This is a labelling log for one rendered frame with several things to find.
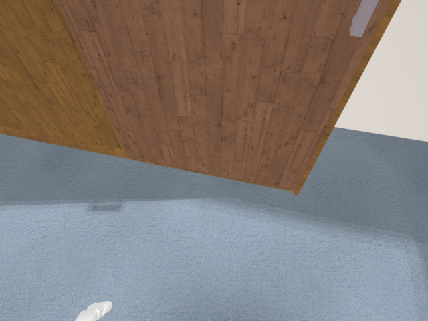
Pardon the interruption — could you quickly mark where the robot left hand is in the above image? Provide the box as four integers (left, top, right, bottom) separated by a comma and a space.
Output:
74, 301, 112, 321

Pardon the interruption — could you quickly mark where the wardrobe door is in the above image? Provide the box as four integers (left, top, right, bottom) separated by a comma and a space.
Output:
0, 0, 125, 150
56, 0, 391, 190

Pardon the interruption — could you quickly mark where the handle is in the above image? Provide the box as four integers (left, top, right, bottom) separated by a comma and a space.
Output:
350, 0, 379, 37

